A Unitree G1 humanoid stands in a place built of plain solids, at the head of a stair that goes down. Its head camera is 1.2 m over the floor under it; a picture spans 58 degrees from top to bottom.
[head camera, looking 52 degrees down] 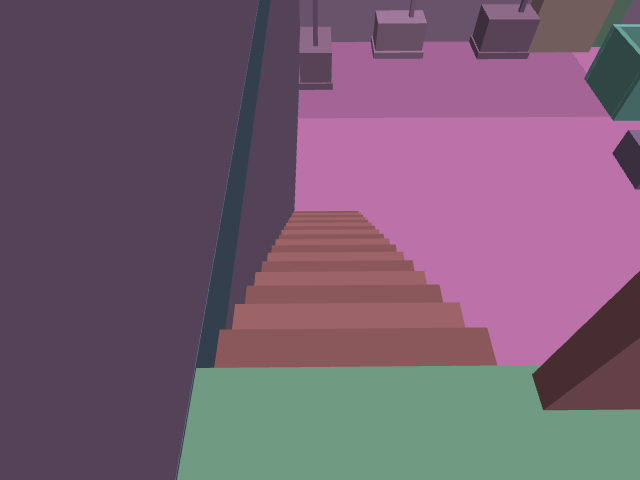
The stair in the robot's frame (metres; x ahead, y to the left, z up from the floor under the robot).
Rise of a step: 0.21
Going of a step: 0.22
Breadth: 0.95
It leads straight ahead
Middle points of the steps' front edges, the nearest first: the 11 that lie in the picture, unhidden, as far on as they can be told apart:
0.48 -0.12 0.00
0.70 -0.12 -0.21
0.92 -0.12 -0.41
1.14 -0.11 -0.62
1.36 -0.11 -0.83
1.58 -0.11 -1.04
1.80 -0.11 -1.24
2.02 -0.11 -1.45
2.25 -0.11 -1.66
2.47 -0.10 -1.87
2.69 -0.10 -2.07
